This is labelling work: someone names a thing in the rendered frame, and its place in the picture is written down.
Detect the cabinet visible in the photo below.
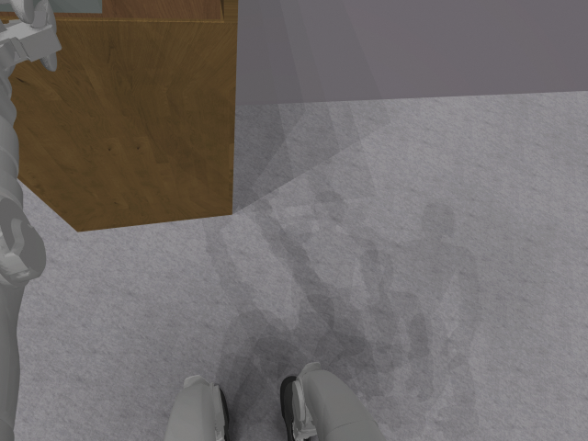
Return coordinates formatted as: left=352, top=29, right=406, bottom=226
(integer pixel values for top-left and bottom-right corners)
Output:
left=0, top=0, right=238, bottom=232

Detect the robot left thigh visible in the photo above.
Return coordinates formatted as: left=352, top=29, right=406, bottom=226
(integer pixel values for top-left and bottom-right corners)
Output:
left=164, top=382, right=225, bottom=441

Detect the robot right thigh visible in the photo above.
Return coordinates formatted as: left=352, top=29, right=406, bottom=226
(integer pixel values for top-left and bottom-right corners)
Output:
left=292, top=370, right=387, bottom=441

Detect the left robot forearm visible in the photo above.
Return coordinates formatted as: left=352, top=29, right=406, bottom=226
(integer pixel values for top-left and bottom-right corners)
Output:
left=0, top=67, right=23, bottom=211

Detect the robot left hand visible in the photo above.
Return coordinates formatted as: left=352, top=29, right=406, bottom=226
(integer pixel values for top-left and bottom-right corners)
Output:
left=0, top=0, right=62, bottom=78

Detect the robot thigh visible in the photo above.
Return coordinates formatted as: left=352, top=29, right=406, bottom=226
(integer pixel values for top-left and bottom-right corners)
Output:
left=164, top=382, right=225, bottom=441
left=292, top=370, right=387, bottom=441

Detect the drawer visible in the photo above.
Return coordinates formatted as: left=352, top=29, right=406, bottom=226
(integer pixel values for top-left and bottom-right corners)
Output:
left=0, top=0, right=221, bottom=19

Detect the left robot upper arm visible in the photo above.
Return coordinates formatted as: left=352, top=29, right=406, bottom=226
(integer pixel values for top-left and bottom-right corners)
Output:
left=0, top=195, right=46, bottom=441

